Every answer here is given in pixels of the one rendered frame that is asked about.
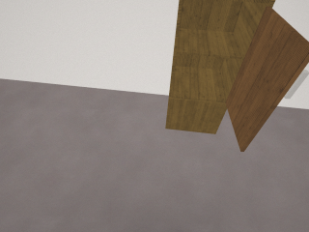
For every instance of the cupboard door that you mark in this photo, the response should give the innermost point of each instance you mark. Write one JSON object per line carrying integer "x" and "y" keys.
{"x": 276, "y": 57}

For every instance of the handle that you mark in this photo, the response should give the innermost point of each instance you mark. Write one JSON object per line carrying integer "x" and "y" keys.
{"x": 296, "y": 84}

